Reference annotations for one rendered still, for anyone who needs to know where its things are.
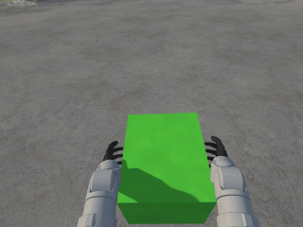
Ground carton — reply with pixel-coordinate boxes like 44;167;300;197
117;113;217;224

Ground robot right forearm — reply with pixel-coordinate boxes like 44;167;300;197
210;156;260;227

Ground robot left forearm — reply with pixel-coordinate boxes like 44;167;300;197
77;159;121;227

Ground robot right hand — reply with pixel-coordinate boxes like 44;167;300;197
205;135;228;168

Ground robot left hand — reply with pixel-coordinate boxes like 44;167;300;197
102;141;124;170

